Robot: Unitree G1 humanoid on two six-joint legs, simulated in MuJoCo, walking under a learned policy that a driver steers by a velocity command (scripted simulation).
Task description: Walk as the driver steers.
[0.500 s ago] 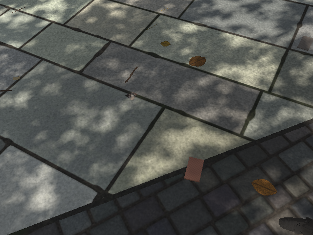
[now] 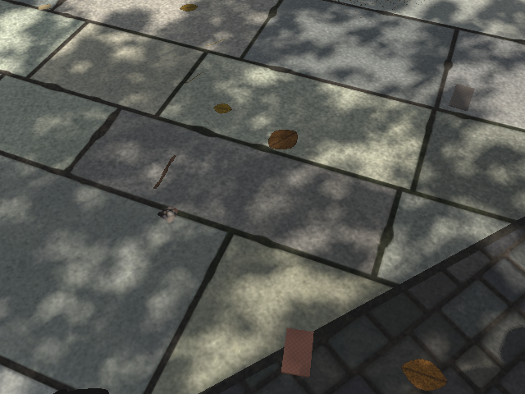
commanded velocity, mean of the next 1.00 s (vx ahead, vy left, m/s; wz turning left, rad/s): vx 0.02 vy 0.00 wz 0.54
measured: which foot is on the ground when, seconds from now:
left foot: down 0.00-0.06, up 0.08-0.44, down 0.46-0.96, up 0.98-1.00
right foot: up 0.00-0.04, down 0.06-0.46, up 0.48-0.94, down 0.96-1.00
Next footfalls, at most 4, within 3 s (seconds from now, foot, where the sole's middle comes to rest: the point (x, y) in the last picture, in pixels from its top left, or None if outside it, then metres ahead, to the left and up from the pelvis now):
0.06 right None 0.11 -0.13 -0.78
0.46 left None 0.05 0.13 -0.78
0.96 right None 0.15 -0.06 -0.78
1.38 left None -0.04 0.13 -0.78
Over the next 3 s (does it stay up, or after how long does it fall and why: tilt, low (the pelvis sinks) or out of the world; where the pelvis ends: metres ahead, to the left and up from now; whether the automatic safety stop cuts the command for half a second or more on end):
stays up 0.46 0.51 -0.02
